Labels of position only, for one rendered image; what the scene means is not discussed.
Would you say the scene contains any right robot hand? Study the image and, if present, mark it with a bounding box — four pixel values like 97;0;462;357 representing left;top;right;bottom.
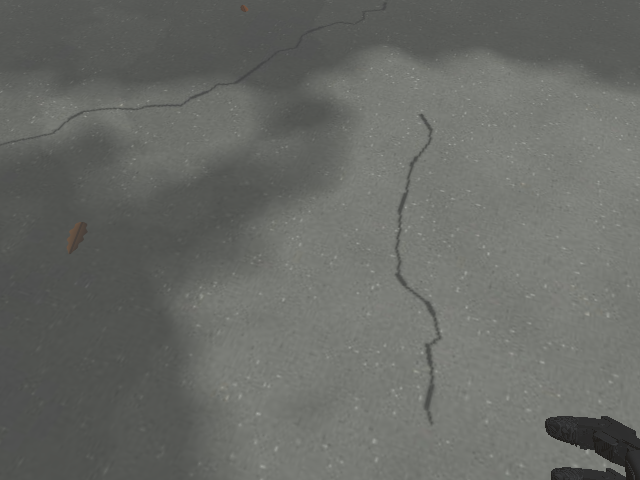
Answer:
545;416;640;480

